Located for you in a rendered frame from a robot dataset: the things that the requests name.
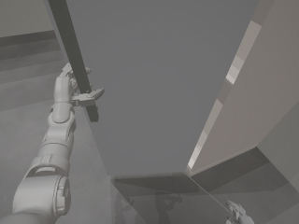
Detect handle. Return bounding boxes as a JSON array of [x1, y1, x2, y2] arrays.
[[48, 0, 99, 122]]

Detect robot left upper arm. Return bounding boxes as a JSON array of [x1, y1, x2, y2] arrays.
[[0, 175, 71, 224]]

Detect robot right hand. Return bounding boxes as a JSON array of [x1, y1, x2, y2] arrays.
[[225, 200, 254, 224]]

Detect left robot forearm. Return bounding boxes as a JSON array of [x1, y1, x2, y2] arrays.
[[12, 102, 77, 214]]

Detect fridge door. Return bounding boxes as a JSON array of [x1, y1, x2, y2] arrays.
[[43, 0, 260, 175]]

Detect robot left hand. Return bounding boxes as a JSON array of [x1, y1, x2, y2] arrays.
[[53, 63, 105, 107]]

